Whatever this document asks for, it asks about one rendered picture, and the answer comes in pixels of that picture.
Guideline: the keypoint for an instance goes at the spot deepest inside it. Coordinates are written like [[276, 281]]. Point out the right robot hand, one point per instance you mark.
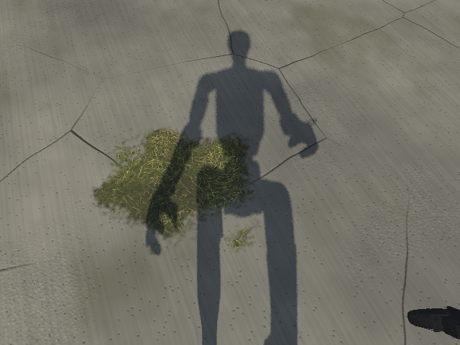
[[438, 319]]

